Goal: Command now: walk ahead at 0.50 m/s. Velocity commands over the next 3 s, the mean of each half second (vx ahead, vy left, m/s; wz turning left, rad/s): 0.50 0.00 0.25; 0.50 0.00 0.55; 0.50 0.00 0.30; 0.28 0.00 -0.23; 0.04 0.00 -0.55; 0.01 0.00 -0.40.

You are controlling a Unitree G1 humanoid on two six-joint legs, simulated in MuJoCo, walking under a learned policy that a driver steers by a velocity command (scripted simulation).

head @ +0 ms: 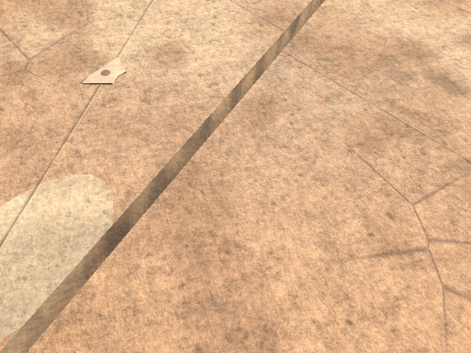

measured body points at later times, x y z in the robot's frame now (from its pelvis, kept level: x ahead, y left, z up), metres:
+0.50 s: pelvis +0.29 -0.06 +0.00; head +0.31 -0.06 +0.44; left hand +0.29 +0.22 -0.14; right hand +0.44 -0.32 -0.13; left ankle +0.34 +0.12 -0.67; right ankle +0.30 -0.15 -0.75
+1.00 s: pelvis +0.54 +0.07 -0.01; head +0.58 +0.09 +0.44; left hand +0.55 +0.35 -0.14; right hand +0.71 -0.17 -0.13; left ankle +0.54 +0.13 -0.75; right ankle +0.64 -0.08 -0.68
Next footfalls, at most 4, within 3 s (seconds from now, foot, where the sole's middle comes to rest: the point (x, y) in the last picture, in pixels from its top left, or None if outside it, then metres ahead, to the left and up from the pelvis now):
0.24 right None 0.34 -0.15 -0.79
0.76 left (175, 332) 0.58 0.14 -0.79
1.28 right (195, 242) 0.88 0.09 -0.79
1.82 left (89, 183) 1.05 0.44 -0.68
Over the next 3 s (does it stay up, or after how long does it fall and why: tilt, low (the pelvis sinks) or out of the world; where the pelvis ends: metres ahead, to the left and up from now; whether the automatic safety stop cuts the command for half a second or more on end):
stays up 1.02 0.36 0.09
